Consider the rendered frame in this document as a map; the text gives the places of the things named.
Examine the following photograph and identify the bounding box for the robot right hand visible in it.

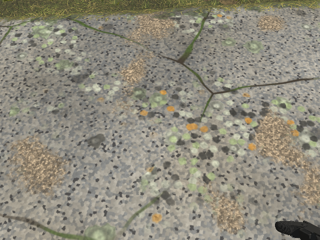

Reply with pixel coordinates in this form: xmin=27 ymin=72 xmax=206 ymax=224
xmin=275 ymin=220 xmax=320 ymax=240

